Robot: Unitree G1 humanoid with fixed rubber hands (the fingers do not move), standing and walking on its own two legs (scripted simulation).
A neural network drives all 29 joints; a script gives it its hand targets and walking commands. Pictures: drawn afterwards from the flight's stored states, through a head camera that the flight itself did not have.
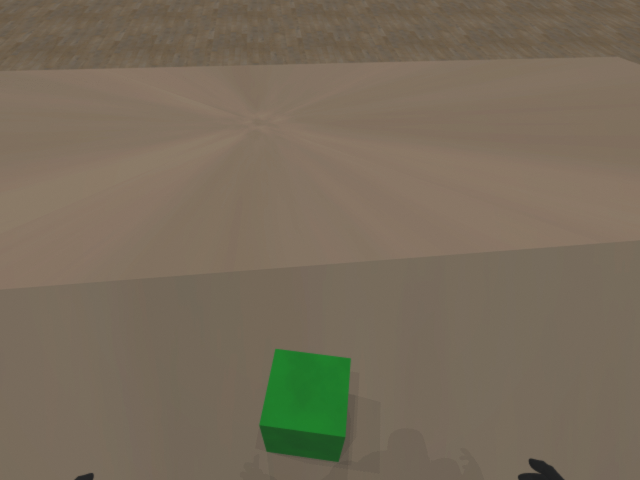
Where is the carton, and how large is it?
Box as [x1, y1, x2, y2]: [259, 349, 350, 461]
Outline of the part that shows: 275,349 259,424 266,450 272,452 338,461 345,434 350,358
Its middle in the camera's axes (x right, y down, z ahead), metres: -0.03 +0.48 +1.09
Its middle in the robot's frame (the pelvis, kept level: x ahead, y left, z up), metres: +0.43 +0.01 -0.66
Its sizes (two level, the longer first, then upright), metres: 0.210 0.200 0.250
